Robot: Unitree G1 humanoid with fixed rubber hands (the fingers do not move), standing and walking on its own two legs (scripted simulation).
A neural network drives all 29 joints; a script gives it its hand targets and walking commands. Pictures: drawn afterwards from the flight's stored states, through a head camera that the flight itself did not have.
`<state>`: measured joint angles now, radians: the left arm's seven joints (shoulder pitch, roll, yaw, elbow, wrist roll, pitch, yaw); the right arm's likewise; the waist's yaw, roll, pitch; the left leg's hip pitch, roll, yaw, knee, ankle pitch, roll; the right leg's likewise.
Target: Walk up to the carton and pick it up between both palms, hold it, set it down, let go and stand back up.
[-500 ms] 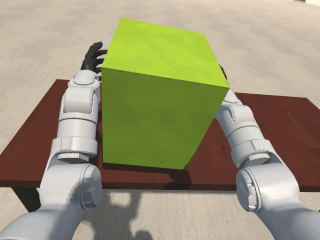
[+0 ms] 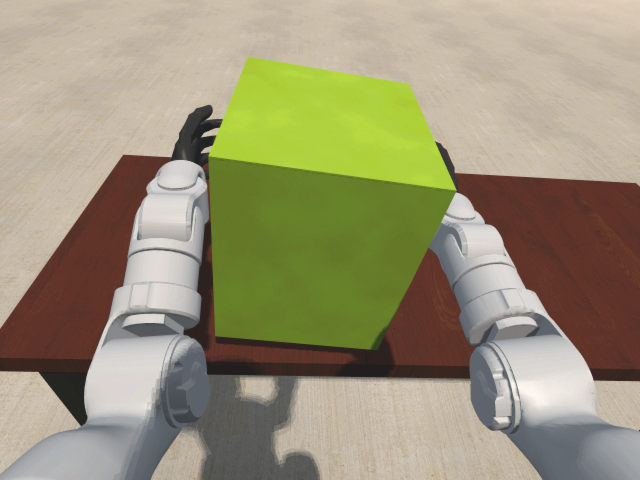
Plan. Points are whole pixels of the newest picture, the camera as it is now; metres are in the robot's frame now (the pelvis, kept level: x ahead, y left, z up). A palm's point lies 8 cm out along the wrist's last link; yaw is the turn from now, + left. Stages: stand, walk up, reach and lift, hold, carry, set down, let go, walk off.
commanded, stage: set down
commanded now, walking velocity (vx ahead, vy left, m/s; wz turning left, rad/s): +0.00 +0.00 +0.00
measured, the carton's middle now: (314, 207) +0.42 +0.01 +0.16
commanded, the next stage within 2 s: none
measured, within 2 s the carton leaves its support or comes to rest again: rests again in 1.72 s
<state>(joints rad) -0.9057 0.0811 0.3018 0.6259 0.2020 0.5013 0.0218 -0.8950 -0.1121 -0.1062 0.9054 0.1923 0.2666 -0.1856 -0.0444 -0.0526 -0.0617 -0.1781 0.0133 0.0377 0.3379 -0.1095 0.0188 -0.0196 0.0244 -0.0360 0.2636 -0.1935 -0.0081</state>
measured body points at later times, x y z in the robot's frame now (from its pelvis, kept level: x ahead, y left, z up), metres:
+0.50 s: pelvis +0.02 -0.01 +0.00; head -0.01 +0.03 +0.45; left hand +0.44 +0.16 +0.17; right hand +0.43 -0.16 +0.15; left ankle +0.05 +0.10 -0.75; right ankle -0.03 -0.11 -0.75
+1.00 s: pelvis +0.01 -0.01 +0.00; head +0.00 +0.02 +0.45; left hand +0.43 +0.16 +0.15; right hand +0.42 -0.16 +0.13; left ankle +0.05 +0.10 -0.75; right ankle -0.03 -0.11 -0.75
